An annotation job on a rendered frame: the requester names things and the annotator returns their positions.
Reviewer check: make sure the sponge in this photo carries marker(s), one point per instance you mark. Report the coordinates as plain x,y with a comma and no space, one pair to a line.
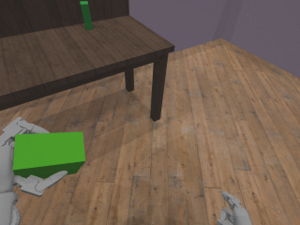
44,154

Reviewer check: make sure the right robot hand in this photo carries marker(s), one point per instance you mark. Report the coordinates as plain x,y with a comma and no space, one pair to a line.
238,215

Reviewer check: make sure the table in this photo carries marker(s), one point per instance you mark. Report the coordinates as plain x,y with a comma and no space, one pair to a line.
45,49

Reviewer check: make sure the left robot hand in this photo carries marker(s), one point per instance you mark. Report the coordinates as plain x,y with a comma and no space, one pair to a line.
32,185

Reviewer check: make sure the robot left forearm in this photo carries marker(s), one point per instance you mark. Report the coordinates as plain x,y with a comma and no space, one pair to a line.
9,213

